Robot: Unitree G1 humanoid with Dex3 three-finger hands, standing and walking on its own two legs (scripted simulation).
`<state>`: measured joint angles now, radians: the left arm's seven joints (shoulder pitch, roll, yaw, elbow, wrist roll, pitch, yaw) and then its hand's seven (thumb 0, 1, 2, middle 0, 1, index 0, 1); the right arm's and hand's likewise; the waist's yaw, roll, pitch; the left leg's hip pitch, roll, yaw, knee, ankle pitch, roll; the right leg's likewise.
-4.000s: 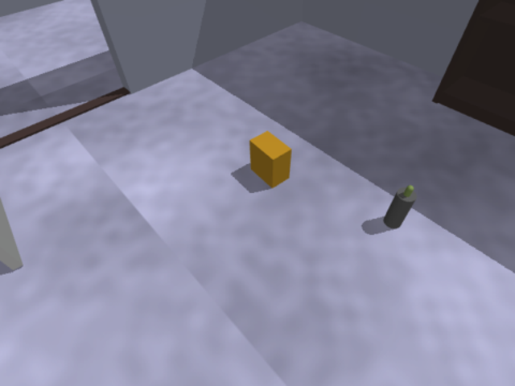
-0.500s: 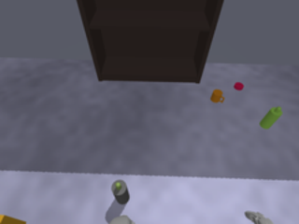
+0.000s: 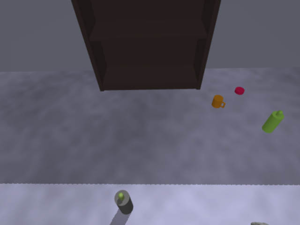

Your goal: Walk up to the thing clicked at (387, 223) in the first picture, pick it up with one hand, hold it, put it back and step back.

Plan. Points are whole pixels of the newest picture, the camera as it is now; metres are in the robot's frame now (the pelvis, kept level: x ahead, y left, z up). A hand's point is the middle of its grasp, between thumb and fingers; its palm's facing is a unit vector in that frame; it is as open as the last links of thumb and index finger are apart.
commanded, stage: walk up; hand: left
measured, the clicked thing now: (123, 201) +0.36 +0.19 -0.65
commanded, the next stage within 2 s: none
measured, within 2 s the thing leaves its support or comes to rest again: neither
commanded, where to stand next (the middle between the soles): +0.05 +0.00 m, yaw +1 degrees
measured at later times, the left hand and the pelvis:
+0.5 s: hand out of the picture +0.10 +0.25 -0.15, palm faces -0.04 -0.94 -0.34, open 7.3 cm; pelvis +0.01 +0.00 +0.00, yaw +0 degrees
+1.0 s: hand out of the picture +0.00 +0.26 -0.15, palm faces -0.01 -0.90 -0.44, open 7.3 cm; pelvis -0.05 -0.02 -0.02, yaw +1 degrees
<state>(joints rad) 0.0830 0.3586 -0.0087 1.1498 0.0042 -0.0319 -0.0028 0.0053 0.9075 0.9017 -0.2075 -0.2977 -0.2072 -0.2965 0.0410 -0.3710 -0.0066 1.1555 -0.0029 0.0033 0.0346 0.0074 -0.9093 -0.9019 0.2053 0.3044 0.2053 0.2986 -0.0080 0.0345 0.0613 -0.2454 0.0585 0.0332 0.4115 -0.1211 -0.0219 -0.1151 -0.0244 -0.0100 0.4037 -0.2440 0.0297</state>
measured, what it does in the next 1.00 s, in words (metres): lifts its left foot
